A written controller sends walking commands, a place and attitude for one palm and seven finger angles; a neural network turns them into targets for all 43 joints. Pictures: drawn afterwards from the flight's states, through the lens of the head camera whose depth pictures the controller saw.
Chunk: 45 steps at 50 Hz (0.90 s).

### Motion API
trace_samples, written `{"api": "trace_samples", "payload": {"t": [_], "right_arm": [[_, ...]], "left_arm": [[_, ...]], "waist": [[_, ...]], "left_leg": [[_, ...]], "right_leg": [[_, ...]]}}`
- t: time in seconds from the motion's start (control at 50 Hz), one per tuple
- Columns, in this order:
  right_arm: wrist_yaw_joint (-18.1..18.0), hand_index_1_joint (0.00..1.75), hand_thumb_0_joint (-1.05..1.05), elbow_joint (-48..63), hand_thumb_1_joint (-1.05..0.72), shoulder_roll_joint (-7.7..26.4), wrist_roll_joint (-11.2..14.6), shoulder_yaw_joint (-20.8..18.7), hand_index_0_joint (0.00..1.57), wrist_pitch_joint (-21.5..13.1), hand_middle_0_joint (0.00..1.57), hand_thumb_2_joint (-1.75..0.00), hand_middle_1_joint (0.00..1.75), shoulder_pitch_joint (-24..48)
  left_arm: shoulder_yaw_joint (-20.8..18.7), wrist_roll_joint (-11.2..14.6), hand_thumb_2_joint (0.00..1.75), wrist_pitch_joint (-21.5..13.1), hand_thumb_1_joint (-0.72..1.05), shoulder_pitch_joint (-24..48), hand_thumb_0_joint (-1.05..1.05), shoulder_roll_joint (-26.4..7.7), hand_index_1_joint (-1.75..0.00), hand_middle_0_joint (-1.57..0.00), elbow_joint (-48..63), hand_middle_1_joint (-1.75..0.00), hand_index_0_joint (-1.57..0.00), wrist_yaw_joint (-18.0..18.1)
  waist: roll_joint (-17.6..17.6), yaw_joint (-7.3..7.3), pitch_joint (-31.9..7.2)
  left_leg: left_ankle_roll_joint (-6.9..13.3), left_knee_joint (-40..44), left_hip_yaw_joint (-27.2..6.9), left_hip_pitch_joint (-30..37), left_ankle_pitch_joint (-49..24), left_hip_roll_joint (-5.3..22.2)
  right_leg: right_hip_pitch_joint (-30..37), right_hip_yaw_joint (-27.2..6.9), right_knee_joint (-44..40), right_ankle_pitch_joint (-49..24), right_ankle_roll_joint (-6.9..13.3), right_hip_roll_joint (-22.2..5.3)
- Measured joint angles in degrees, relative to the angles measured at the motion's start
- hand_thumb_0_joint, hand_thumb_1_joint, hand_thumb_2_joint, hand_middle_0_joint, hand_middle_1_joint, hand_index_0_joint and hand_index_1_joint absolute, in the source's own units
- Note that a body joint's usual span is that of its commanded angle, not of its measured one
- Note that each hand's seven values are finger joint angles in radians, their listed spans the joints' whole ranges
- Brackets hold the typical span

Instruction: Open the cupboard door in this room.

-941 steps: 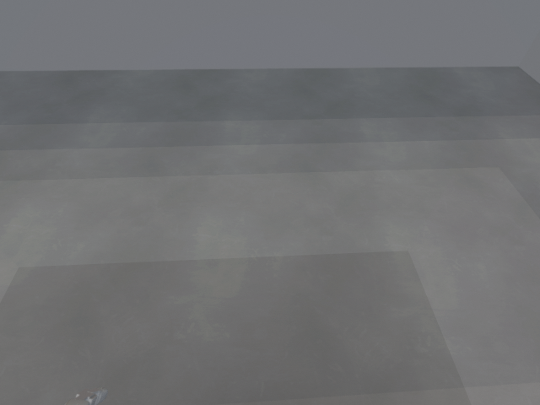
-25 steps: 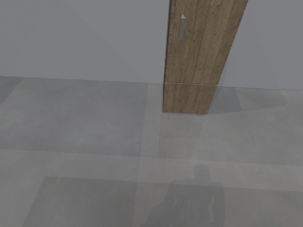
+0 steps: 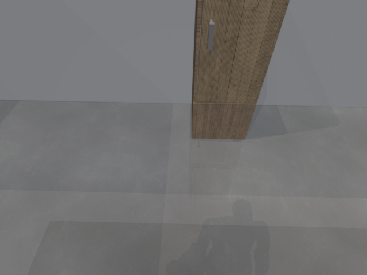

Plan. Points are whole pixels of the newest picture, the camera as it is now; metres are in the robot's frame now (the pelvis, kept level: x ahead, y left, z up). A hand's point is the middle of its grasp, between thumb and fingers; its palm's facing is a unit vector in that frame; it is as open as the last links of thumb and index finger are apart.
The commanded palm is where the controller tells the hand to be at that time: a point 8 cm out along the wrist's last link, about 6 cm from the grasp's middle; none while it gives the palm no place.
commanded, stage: look at it before walking up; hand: left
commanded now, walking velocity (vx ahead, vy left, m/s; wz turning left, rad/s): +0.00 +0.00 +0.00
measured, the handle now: (210, 34) +1.12 -0.07 +0.02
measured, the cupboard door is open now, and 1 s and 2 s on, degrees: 0 0 0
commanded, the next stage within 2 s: walk to a spot facing it in 0.32 s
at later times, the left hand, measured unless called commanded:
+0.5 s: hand out of the picture +0.00 +0.18 -0.17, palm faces +0.02 -0.97 -0.23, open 7.3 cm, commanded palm none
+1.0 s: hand out of the picture +0.08 +0.15 -0.17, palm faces -0.17 -0.94 -0.28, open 7.3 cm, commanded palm none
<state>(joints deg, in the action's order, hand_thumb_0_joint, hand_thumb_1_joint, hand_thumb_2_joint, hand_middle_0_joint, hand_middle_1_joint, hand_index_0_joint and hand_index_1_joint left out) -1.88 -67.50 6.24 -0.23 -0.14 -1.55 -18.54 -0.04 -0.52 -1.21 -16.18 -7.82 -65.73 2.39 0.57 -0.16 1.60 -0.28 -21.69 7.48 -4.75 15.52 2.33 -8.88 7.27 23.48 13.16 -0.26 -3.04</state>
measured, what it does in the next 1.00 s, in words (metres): lifts its left foot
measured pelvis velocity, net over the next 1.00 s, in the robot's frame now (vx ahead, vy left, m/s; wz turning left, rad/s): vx -0.02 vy -0.04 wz -0.24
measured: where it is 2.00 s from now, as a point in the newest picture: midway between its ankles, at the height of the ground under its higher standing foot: outside the picture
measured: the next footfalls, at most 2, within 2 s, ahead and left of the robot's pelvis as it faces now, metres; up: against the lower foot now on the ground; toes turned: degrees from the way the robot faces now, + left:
left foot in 1.44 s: +0.22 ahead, +0.06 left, +0.00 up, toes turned -25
right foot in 1.98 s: +0.22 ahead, -0.21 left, +0.00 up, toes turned -56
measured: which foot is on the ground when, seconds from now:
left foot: down 0.00-0.88, up 0.90-1.00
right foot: down 0.00-1.00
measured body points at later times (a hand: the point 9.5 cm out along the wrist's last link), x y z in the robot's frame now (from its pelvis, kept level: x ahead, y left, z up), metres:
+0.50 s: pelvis -0.01 -0.01 +0.00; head +0.01 -0.01 +0.45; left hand +0.00 +0.24 -0.16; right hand +0.01 -0.25 -0.16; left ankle -0.04 +0.11 -0.74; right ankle -0.01 -0.12 -0.74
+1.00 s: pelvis -0.02 -0.04 -0.02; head +0.03 -0.08 +0.43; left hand +0.09 +0.20 -0.15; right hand +0.00 -0.30 -0.18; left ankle -0.04 +0.11 -0.67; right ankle -0.03 -0.11 -0.74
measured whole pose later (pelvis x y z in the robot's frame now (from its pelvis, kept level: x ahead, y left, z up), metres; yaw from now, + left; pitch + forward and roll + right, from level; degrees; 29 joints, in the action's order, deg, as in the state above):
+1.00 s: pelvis -0.02 -0.04 -0.02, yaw -14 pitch +0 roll +1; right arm -0.7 -56.1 13.1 -1.1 -4.1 3.2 -7.3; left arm -3.6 -1.0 0.7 -12.2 -11.1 -53.6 0.1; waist 2.6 1.7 7.1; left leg -3.8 -65.2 3.3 -25.4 26.3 5.9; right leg -18.7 4.0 36.2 18.1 4.5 1.8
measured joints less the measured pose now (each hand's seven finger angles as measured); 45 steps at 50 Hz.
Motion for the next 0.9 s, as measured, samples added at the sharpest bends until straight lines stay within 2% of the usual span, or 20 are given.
{"api": "trace_samples", "payload": {"t": [0.26,0.5,0.68,0.74,0.78,0.82,0.86,0.88,0.9], "right_arm": [[0.1,0.3,0.01,0.9,-0.91,2.3,0.0,-0.6,0.2,0.0,0.2,-0.9,0.3,2.3],[0.2,0.3,0.01,2.3,-0.91,5.1,-0.2,-1.1,0.2,0.3,0.2,-0.9,0.3,5.5],[-0.1,0.3,0.01,6.9,-0.91,4.5,-0.5,-2.3,0.2,2.3,0.2,-0.9,0.3,8.2],[0.0,0.3,0.01,8.4,-0.91,4.1,-0.7,-2.8,0.2,2.4,0.2,-0.9,0.3,8.3],[0.2,0.3,0.01,8.9,-0.91,4.2,-0.9,-3.1,0.2,2.2,0.2,-0.9,0.3,8.3],[0.3,0.3,0.01,9.1,-0.91,4.5,-1.1,-3.5,0.2,2.3,0.2,-0.9,0.3,8.3],[0.6,0.3,0.01,9.2,-0.9,5.0,-1.3,-3.8,0.2,2.6,0.2,-0.9,0.3,8.3],[0.7,0.3,0.01,9.4,-0.9,5.3,-1.1,-3.9,0.2,2.8,0.2,-0.9,0.3,8.2],[0.9,0.3,0.01,9.6,-0.9,5.6,-1.0,-4.0,0.2,3.3,0.2,-0.9,0.3,8.5]], "left_arm": [[0.0,-0.2,0.9,-0.1,0.91,0.0,0.01,-0.2,-0.3,-0.2,-0.2,-0.3,-0.2,-0.6],[-0.7,-0.3,0.9,0.1,0.91,2.1,0.01,-3.2,-0.3,-0.2,0.7,-0.3,-0.2,-1.0],[-2.7,-0.8,0.9,3.2,0.91,3.4,0.01,-3.8,-0.3,-0.2,4.5,-0.3,-0.2,-1.9],[-3.4,-1.0,0.9,4.0,0.91,4.0,0.01,-4.3,-0.3,-0.2,6.5,-0.3,-0.2,-2.4],[-3.9,-1.1,0.9,4.6,0.91,4.5,0.01,-4.3,-0.3,-0.2,7.9,-0.3,-0.2,-2.7],[-4.3,-1.2,0.9,4.8,0.91,4.9,0.01,-4.1,-0.3,-0.2,9.2,-0.3,-0.2,-3.0],[-4.5,-1.2,0.9,4.3,0.91,4.8,0.01,-3.9,-0.3,-0.19,10.6,-0.3,-0.2,-3.2],[-4.4,-1.2,0.9,3.6,0.91,4.5,0.01,-4.1,-0.3,-0.2,11.4,-0.3,-0.2,-3.3],[-4.3,-1.3,0.9,2.8,0.91,4.5,0.01,-4.1,-0.3,-0.2,11.8,-0.3,-0.2,-3.2]], "waist": [[-0.5,0.37,0.8],[-0.4,0.77,1.0],[-0.4,0.91,2.3],[-1.0,0.94,3.0],[-0.8,1.0,3.7],[0.1,1.05,4.3],[1.3,1.23,4.5],[1.6,1.36,4.3],[2.0,1.5,4.4]], "left_leg": [[-0.3,0.0,-0.3,-0.4,-0.4,0.4],[-0.6,0.1,0.0,-0.7,-0.6,0.8],[-0.7,-8.6,4.3,-5.4,3.8,2.8],[-0.6,-11.2,6.0,-6.7,5.1,3.2],[-0.7,-12.7,7.1,-6.8,6.0,3.8],[-1.2,-13.8,7.9,-6.7,6.7,4.8],[-2.2,-15.9,8.5,-7.0,7.8,6.4],[-2.6,-18.4,8.6,-8.1,8.8,7.3],[-2.9,-23.5,6.7,-10.4,11.6,7.7]], "right_leg": [[-0.1,0.4,-0.6,-0.5,0.4,0.4],[-0.4,0.1,-0.9,-1.0,0.7,0.9],[-7.5,-4.4,8.0,1.6,1.1,2.2],[-11.1,-5.7,13.7,3.3,0.9,2.2],[-13.6,-5.1,21.6,8.6,0.2,2.0],[-14.4,-4.0,25.5,12.1,-0.2,1.7],[-12.6,-2.5,22.0,10.1,-0.3,1.6],[-11.2,-2.0,18.1,6.3,0.5,1.6],[-11.7,-1.8,18.3,6.4,2.1,2.3]]}}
